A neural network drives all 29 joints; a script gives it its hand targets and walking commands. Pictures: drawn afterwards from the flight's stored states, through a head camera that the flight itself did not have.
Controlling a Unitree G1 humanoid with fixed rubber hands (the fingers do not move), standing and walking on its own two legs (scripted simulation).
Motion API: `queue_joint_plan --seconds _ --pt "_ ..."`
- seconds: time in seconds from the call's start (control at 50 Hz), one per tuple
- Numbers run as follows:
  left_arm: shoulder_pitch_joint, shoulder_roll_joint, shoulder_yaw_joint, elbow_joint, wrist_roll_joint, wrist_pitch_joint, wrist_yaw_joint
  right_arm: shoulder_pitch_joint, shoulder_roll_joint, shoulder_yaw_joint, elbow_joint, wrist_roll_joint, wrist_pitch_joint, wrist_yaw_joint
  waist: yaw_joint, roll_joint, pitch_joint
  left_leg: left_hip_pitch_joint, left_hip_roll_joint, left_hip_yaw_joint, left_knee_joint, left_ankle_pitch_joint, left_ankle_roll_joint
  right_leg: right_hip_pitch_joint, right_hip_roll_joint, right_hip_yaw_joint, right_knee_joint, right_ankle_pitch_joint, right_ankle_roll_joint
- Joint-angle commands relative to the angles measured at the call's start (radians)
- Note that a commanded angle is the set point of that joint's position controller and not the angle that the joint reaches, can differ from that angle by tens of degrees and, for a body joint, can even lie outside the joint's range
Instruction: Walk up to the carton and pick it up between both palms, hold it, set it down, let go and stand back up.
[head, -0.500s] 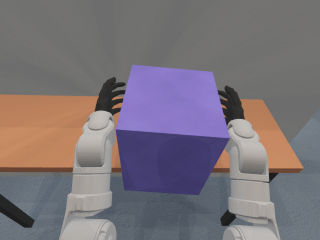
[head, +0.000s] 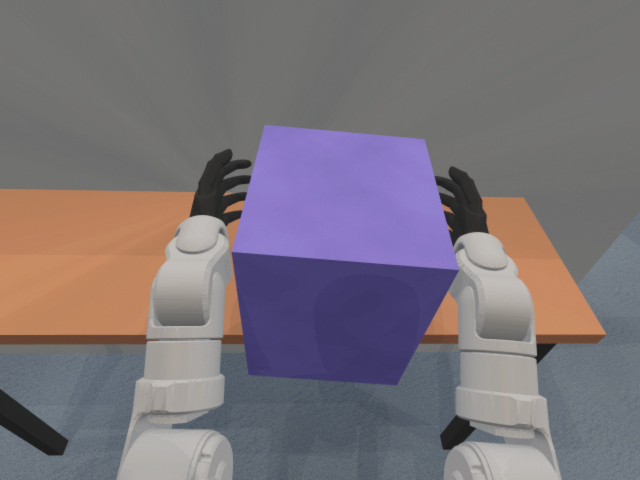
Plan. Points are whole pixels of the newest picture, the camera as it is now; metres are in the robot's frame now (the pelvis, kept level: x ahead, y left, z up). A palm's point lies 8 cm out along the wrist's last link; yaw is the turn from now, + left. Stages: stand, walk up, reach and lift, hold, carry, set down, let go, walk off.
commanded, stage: hold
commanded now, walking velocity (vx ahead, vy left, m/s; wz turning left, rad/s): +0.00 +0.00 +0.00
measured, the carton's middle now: (333, 261) +0.37 +0.00 +0.10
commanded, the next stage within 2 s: set down in 0.18 s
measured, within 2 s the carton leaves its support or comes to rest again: rests again in 1.84 s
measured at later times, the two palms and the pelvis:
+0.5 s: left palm (218, 210) +0.37 +0.14 +0.18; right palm (469, 228) +0.37 -0.16 +0.17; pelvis +0.01 +0.00 +0.00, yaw -1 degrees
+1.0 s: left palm (222, 209) +0.40 +0.14 +0.16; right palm (457, 222) +0.40 -0.15 +0.15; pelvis +0.02 -0.01 +0.00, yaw -1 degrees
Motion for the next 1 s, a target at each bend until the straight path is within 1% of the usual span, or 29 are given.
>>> queue_joint_plan --seconds 0.0,0.04,0.06,0.16,0.18,0.2,0.24,0.3,0.32,0.34,0.38,0.4,0.44,0.48,0.5,0.52,0.54,0.58,0.6,0.66,0.7,0.74,0.76,0.8,0.84,0.88,0.94,0.96,0.98 --pt "-0.506 -0.358 -0.364 -0.11 -0.132 -0.047 -0.114 -0.532 0.371 0.369 -0.157 0.114 -0.049 0.128 0.003 0.004 -0.395 0.187 -0.028 0.006 0.046 0.11 -0.049 0.081 0.033 -0.021 0.036 0.146 0.033" --pt "-0.521 -0.356 -0.37 -0.121 -0.142 -0.049 -0.113 -0.543 0.372 0.376 -0.165 0.116 -0.05 0.129 0.003 -0.008 -0.39 0.182 -0.027 0.003 0.048 0.11 -0.047 0.072 0.034 -0.02 0.037 0.151 0.031" --pt "-0.515 -0.363 -0.376 -0.119 -0.142 -0.048 -0.113 -0.54 0.375 0.378 -0.17 0.124 -0.051 0.128 0.001 0.009 -0.407 0.195 -0.026 0.004 0.052 0.123 -0.05 0.084 0.034 -0.018 0.037 0.164 0.029" --pt "-0.503 -0.363 -0.407 -0.166 -0.156 -0.046 -0.109 -0.513 0.367 0.392 -0.199 0.131 -0.047 0.121 -0.004 0.012 -0.426 0.217 -0.029 0.003 0.058 0.148 -0.055 0.084 0.036 -0.017 0.043 0.191 0.031" --pt "-0.526 -0.37 -0.43 -0.128 -0.141 -0.042 -0.116 -0.534 0.376 0.402 -0.153 0.11 -0.044 0.13 -0.003 -0.014 -0.475 0.221 -0.026 0.014 0.063 0.12 -0.039 0.081 0.028 -0.011 0.019 0.148 0.027" --pt "-0.527 -0.369 -0.429 -0.112 -0.141 -0.041 -0.122 -0.534 0.379 0.397 -0.138 0.108 -0.044 0.135 -0.007 -0.016 -0.456 0.213 -0.029 0.017 0.063 0.086 -0.033 0.057 0.026 -0.013 0.018 0.11 0.026" --pt "-0.532 -0.376 -0.414 -0.073 -0.137 -0.041 -0.131 -0.546 0.388 0.389 -0.103 0.102 -0.045 0.142 -0.008 -0.013 -0.414 0.195 -0.024 0.015 0.061 0.064 -0.03 0.02 0.025 -0.019 0.018 0.08 0.024" --pt "-0.559 -0.389 -0.38 -0.029 -0.112 -0.058 -0.143 -0.577 0.403 0.364 -0.063 0.09 -0.062 0.155 0.004 0.006 -0.381 0.159 -0.021 0.019 0.059 0.025 -0.028 0.005 0.026 -0.013 0.016 0.044 0.021" --pt "-0.571 -0.397 -0.373 -0.019 -0.108 -0.065 -0.148 -0.585 0.408 0.355 -0.049 0.083 -0.069 0.16 -0.001 0.001 -0.382 0.158 -0.023 0.019 0.058 0.011 -0.028 0.005 0.027 -0.016 0.017 0.039 0.021" --pt "-0.581 -0.399 -0.366 -0.015 -0.101 -0.074 -0.151 -0.595 0.413 0.348 -0.039 0.076 -0.077 0.163 0.0 0.004 -0.386 0.152 -0.019 0.016 0.055 0.016 -0.026 0.014 0.028 -0.017 0.017 0.041 0.02" --pt "-0.595 -0.406 -0.372 -0.021 -0.097 -0.093 -0.154 -0.608 0.424 0.354 -0.037 0.081 -0.097 0.167 0.001 0.021 -0.424 0.173 -0.02 0.017 0.062 0.072 -0.028 0.023 0.029 -0.015 0.023 0.094 0.021" --pt "-0.592 -0.406 -0.371 -0.017 -0.097 -0.099 -0.152 -0.612 0.423 0.36 -0.048 0.081 -0.104 0.167 0.003 0.017 -0.448 0.191 -0.02 0.014 0.064 0.108 -0.028 0.029 0.031 -0.015 0.028 0.121 0.024" --pt "-0.597 -0.394 -0.361 -0.005 -0.085 -0.111 -0.149 -0.621 0.422 0.364 -0.032 0.085 -0.114 0.168 0.016 0.014 -0.457 0.203 -0.02 0.015 0.066 0.131 -0.028 0.039 0.032 -0.012 0.025 0.137 0.026" --pt "-0.588 -0.396 -0.354 0.023 -0.085 -0.115 -0.146 -0.622 0.416 0.351 -0.016 0.08 -0.121 0.167 0.013 0.002 -0.444 0.203 -0.019 0.014 0.061 0.143 -0.028 0.047 0.034 -0.013 0.021 0.148 0.024" --pt "-0.578 -0.39 -0.347 0.033 -0.081 -0.117 -0.147 -0.616 0.415 0.349 -0.005 0.077 -0.123 0.168 0.019 0.001 -0.443 0.208 -0.018 0.013 0.061 0.142 -0.028 0.052 0.034 -0.012 0.021 0.15 0.023" --pt "-0.578 -0.395 -0.352 0.044 -0.085 -0.119 -0.149 -0.609 0.413 0.348 0.009 0.073 -0.126 0.169 0.013 0.004 -0.434 0.209 -0.023 0.019 0.059 0.15 -0.03 0.06 0.035 -0.01 0.015 0.16 0.023" --pt "-0.57 -0.394 -0.343 0.055 -0.077 -0.123 -0.151 -0.601 0.41 0.34 0.017 0.07 -0.129 0.169 0.019 0.006 -0.428 0.211 -0.021 0.019 0.057 0.153 -0.028 0.062 0.035 -0.011 0.018 0.163 0.024" --pt "-0.573 -0.388 -0.323 0.075 -0.068 -0.134 -0.154 -0.601 0.411 0.327 0.047 0.055 -0.136 0.171 0.014 -0.01 -0.425 0.204 -0.02 0.014 0.048 0.138 -0.024 0.068 0.035 -0.011 0.016 0.162 0.025" --pt "-0.581 -0.39 -0.319 0.078 -0.066 -0.141 -0.155 -0.598 0.412 0.317 0.054 0.051 -0.142 0.171 0.01 0.007 -0.415 0.201 -0.019 0.014 0.048 0.146 -0.024 0.07 0.036 -0.007 0.017 0.162 0.024" --pt "-0.601 -0.4 -0.314 0.095 -0.061 -0.168 -0.157 -0.624 0.42 0.307 0.066 0.044 -0.17 0.17 0.008 0.005 -0.432 0.207 -0.023 0.011 0.052 0.162 -0.025 0.059 0.037 -0.006 0.013 0.171 0.021" --pt "-0.607 -0.392 -0.307 0.116 -0.064 -0.187 -0.159 -0.636 0.416 0.304 0.078 0.039 -0.188 0.168 0.0 0.004 -0.441 0.203 -0.023 0.015 0.051 0.16 -0.023 0.066 0.034 -0.01 0.01 0.176 0.023" --pt "-0.625 -0.393 -0.304 0.122 -0.057 -0.205 -0.159 -0.647 0.426 0.302 0.085 0.034 -0.204 0.163 0.007 -0.001 -0.456 0.198 -0.023 0.015 0.045 0.159 -0.018 0.07 0.034 -0.008 0.013 0.183 0.025" --pt "-0.632 -0.388 -0.305 0.121 -0.054 -0.214 -0.158 -0.65 0.425 0.3 0.098 0.036 -0.211 0.162 0.007 0.01 -0.462 0.195 -0.022 0.015 0.045 0.161 -0.016 0.076 0.031 -0.003 0.017 0.189 0.021" --pt "-0.648 -0.388 -0.292 0.129 -0.05 -0.234 -0.154 -0.668 0.429 0.291 0.105 0.032 -0.23 0.159 0.014 0.012 -0.484 0.189 -0.023 0.018 0.047 0.164 -0.018 0.076 0.032 -0.005 0.017 0.184 0.02" --pt "-0.658 -0.399 -0.288 0.151 -0.049 -0.252 -0.152 -0.688 0.438 0.296 0.119 0.032 -0.248 0.157 0.015 0.001 -0.5 0.188 -0.022 0.017 0.043 0.166 -0.014 0.076 0.032 -0.008 0.019 0.193 0.023" --pt "-0.665 -0.397 -0.284 0.165 -0.041 -0.267 -0.151 -0.683 0.443 0.289 0.151 0.022 -0.259 0.158 0.014 -0.003 -0.509 0.182 -0.023 0.02 0.039 0.156 -0.015 0.082 0.03 -0.008 0.017 0.189 0.022" --pt "-0.654 -0.397 -0.253 0.222 -0.029 -0.283 -0.154 -0.687 0.441 0.262 0.194 0.001 -0.273 0.158 0.016 -0.011 -0.48 0.177 -0.022 0.02 0.026 0.151 -0.009 0.082 0.028 -0.007 0.016 0.197 0.023" --pt "-0.656 -0.396 -0.244 0.236 -0.022 -0.286 -0.154 -0.68 0.441 0.254 0.21 -0.005 -0.276 0.158 0.014 -0.01 -0.49 0.181 -0.022 0.018 0.019 0.147 -0.008 0.096 0.027 -0.009 0.012 0.197 0.02" --pt "-0.66 -0.389 -0.234 0.249 -0.013 -0.291 -0.155 -0.674 0.442 0.239 0.237 -0.009 -0.279 0.159 0.02 -0.002 -0.479 0.17 -0.023 0.02 0.016 0.138 -0.011 0.097 0.029 -0.006 0.01 0.191 0.019"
